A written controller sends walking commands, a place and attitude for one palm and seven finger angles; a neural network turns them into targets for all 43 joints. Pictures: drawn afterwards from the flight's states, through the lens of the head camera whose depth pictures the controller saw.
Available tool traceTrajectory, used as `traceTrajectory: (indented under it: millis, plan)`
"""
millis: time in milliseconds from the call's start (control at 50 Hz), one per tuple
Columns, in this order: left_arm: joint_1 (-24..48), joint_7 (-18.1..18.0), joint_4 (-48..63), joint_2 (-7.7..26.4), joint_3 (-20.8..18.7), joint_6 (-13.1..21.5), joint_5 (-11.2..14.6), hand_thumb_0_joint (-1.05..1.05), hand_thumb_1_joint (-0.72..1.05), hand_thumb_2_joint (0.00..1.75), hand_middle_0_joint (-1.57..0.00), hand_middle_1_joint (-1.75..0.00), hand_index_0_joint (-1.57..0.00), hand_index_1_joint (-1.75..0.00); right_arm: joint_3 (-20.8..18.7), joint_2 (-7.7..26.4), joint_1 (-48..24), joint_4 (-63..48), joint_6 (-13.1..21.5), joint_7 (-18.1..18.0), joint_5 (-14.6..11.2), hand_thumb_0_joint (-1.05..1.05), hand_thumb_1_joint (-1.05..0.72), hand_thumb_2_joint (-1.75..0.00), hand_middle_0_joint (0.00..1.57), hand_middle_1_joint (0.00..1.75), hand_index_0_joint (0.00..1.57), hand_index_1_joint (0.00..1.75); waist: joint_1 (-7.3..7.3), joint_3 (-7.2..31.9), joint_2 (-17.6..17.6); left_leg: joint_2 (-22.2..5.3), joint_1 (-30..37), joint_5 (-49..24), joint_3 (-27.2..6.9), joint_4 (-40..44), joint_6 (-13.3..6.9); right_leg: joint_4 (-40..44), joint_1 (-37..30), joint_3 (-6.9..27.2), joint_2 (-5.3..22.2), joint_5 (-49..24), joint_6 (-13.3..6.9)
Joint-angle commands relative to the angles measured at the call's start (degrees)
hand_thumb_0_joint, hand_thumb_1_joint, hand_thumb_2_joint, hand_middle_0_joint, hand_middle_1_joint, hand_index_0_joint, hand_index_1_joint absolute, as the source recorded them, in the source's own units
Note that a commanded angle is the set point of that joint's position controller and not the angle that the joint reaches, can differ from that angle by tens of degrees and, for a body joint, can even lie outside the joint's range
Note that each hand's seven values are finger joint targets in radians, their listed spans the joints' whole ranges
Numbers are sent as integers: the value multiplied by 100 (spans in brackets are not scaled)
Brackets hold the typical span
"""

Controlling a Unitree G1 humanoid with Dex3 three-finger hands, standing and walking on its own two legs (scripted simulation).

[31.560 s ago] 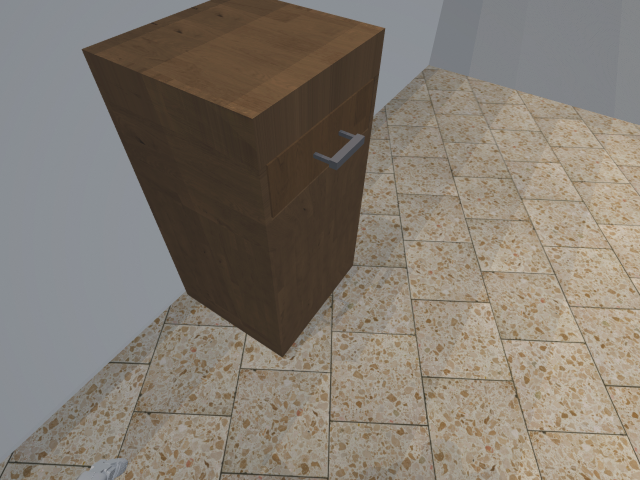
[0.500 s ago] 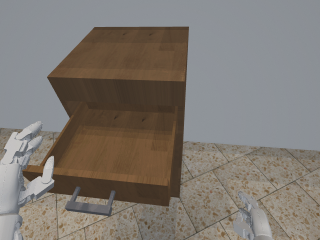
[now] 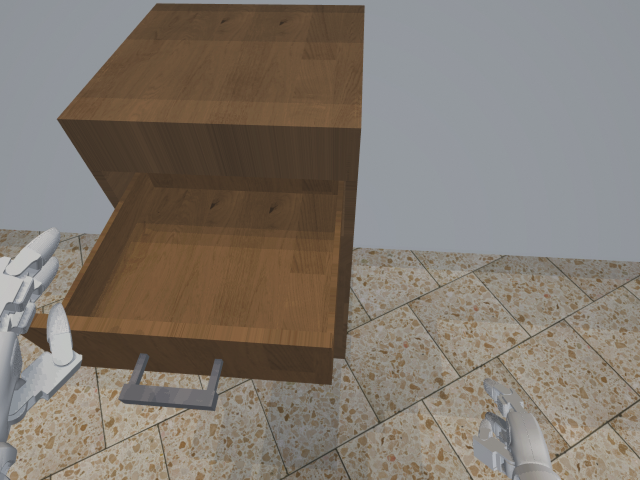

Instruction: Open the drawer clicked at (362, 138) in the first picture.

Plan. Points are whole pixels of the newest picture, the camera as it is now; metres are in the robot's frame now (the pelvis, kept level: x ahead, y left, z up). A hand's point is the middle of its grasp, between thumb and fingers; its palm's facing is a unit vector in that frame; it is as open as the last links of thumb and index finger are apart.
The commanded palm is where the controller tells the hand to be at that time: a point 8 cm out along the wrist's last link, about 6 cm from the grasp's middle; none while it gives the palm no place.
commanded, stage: step back with the hand held close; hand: left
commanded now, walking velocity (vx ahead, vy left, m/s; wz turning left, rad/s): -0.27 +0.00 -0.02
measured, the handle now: (174, 380) +0.25 +0.22 -0.05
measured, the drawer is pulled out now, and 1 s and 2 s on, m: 0.29 0.29 0.29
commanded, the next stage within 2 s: stop stepping back and stand still in 1.20 s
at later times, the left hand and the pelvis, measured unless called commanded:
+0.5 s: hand (6, 424) +0.14 +0.26 +0.15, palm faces +0.33 -0.83 -0.45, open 7.4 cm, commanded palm +0.07 +0.31 +0.17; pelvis -0.05 +0.02 -0.01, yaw +0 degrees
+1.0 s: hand out of the picture +0.08 +0.20 +0.16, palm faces +0.15 -0.84 -0.53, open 7.4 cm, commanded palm +0.01 +0.27 +0.17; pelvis -0.14 -0.01 -0.01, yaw -3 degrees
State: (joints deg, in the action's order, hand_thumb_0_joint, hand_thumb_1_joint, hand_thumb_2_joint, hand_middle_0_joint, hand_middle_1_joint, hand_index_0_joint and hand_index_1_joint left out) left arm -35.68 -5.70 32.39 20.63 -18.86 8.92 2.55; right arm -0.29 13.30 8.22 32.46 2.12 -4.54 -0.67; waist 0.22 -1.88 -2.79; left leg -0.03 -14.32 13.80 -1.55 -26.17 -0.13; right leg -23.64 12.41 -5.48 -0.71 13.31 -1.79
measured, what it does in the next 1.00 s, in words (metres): walks backwards: right foot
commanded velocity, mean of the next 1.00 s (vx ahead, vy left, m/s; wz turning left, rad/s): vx -0.33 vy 0.00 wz -0.01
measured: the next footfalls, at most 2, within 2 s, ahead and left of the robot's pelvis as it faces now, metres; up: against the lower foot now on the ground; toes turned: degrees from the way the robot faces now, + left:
right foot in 0.92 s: -0.25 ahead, -0.18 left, +0.00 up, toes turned +2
left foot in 1.16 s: -0.14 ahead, +0.09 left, +0.00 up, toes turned +2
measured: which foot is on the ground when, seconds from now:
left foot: down 0.00-0.96, up 0.98-1.00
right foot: down 0.00-0.60, up 0.62-0.90, down 0.92-1.00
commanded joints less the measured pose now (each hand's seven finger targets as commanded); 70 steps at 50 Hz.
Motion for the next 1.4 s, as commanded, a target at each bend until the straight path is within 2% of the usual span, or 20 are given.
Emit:
traceTrajectory:
  millis: [0,300,480,520,580,640,680,780,900,960,980,1020,1060,1100,1140,1200,1280,1340,1360,1380]
  plan:
    - [-336,-190,1292,1017,-888,328,70,0,90,90,-20,-30,-20,-30,-298,531,-616,-1015,178,-69,-60,0,-90,-90,20,30,20,30,15,1264,317,-382,359,-2325,-244,-99,-197,-8,-434,442,759,-2224,85]
    - [-218,-328,1697,1078,-957,508,17,0,90,90,-20,-30,-20,-30,-271,607,-451,-1106,407,-36,-31,0,-90,-90,20,30,20,30,-10,814,-171,-715,-1371,217,-767,480,-380,-524,-455,647,544,-435,92]
    - [-29,-491,1785,1072,-918,610,27,0,90,90,-20,-30,-20,-30,-276,546,-290,-840,513,-56,-12,0,-90,-90,20,30,20,30,-98,744,490,-149,-83,695,-314,-986,-107,455,1382,1015,1291,630,-332]
    - [-20,-520,1882,1188,-1022,619,6,0,90,90,-20,-30,-20,-30,-268,556,-385,-848,522,-103,-10,0,-90,-90,20,30,20,30,-90,667,132,-398,-185,789,-618,-384,-166,130,1342,819,996,721,-204]
    - [51,-473,2177,1215,-1090,697,-119,0,90,90,-20,-30,-20,-30,-211,541,-472,-1026,632,-86,58,0,-90,-90,20,30,20,30,-54,690,-1318,-1585,-1921,962,-2070,1648,-586,-2347,-151,440,55,946,214]
    - [-191,-485,2009,1159,-1071,694,-68,0,90,90,-20,-30,-20,-30,-285,442,-307,-890,757,-23,105,0,-90,-90,20,30,20,30,50,1120,-518,-1584,-488,-1791,-1542,673,-789,-2541,658,682,189,1412,149]
    - [-330,-415,1901,1026,-942,668,-34,0,90,90,-20,-30,-20,-30,-276,494,-255,-766,826,52,86,0,-90,-90,20,30,20,30,67,1236,-619,-1444,272,-2772,-1235,471,-735,-2122,823,493,123,1218,179]
    - [-202,-228,1964,1071,-893,572,85,0,90,90,-20,-30,-20,-30,-208,605,-362,-660,859,169,119,0,-90,-90,20,30,20,30,76,1342,-799,-1414,708,-3214,-1144,509,-679,-1243,545,390,13,1011,209]
    - [-448,-10,2064,1350,-1279,704,290,0,90,90,-20,-30,-20,-30,-189,613,-632,-794,754,229,29,0,-90,-90,20,30,20,30,212,1616,-599,-1125,504,-2236,-646,82,-420,393,-239,283,182,-195,122]
    - [-315,-33,1875,1339,-1191,705,284,0,90,90,-20,-30,-20,-30,-343,539,-608,-900,597,124,-289,0,-90,-90,20,30,20,30,44,1424,1755,308,1,668,336,-2846,117,789,526,1254,1890,-2935,-606]
    - [-416,-104,1600,1378,-1331,646,256,0,90,90,-20,-30,-20,-30,-309,397,-819,-914,526,54,-265,0,-90,-90,20,30,20,30,92,1138,1763,324,-864,1543,123,-3829,89,551,463,1314,2215,-3684,-884]
    - [-540,-145,1238,1038,-1132,542,125,0,90,90,-20,-30,-20,-30,7,47,-1082,-939,434,-19,-76,0,-90,-90,20,30,20,30,-23,721,1101,124,-1906,1971,-60,-3264,29,-71,-422,964,2076,-5282,-862]
    - [-428,-245,1226,1069,-1135,519,-16,0,90,90,-20,-30,-20,-30,91,103,-1043,-873,308,-165,-13,0,-90,-90,20,30,20,30,-182,646,931,130,-1578,1372,280,-1311,81,-570,-847,550,1478,-6002,-392]
    - [-338,-303,1643,1073,-980,503,12,0,90,90,-20,-30,-20,-30,-81,289,-732,-776,236,-190,-40,0,-90,-90,20,30,20,30,-266,1063,539,-103,-341,-1209,374,789,62,-1170,-786,420,1118,-4896,-30]
    - [-262,-326,2050,1129,-909,573,53,0,90,90,-20,-30,-20,-30,-386,524,-550,-863,348,-59,-119,0,-90,-90,20,30,20,30,-36,1483,-760,-1782,1267,-5414,-803,369,-497,-2017,833,473,500,369,162]
    - [-490,-304,2358,1253,-1109,679,-4,0,90,90,-20,-30,-20,-30,-383,418,-272,-715,715,90,58,0,-90,-90,20,30,20,30,-29,1544,-1017,-1876,1324,-5567,-939,199,-861,-2753,1437,647,196,1695,242]
    - [-617,-310,2316,1002,-1036,536,55,0,90,90,-20,-30,-20,-30,-379,472,-375,-663,812,196,-4,0,-90,-90,20,30,20,30,-12,1325,-999,-1662,756,-4559,-559,271,-668,-2109,906,368,183,959,215]
    - [-848,-348,1906,1051,-1161,443,96,0,90,90,-20,-30,-20,-30,-296,549,-382,-893,707,168,-107,0,-90,-90,20,30,20,30,-6,918,-677,-1237,-587,-888,-233,82,-429,-583,-290,252,371,351,283]
    - [-739,-355,1749,1142,-1198,464,86,0,90,90,-20,-30,-20,-30,-283,512,-367,-917,655,144,-137,0,-90,-90,20,30,20,30,-26,747,-9,-812,-970,664,9,-283,-242,157,-600,311,570,-195,288]
    - [-619,-380,1635,1323,-1284,479,97,0,90,90,-20,-30,-20,-30,-287,421,-373,-970,589,116,-151,0,-90,-90,20,30,20,30,-115,517,1123,-211,-1097,1342,333,-1459,16,951,-10,1334,1345,417,-51]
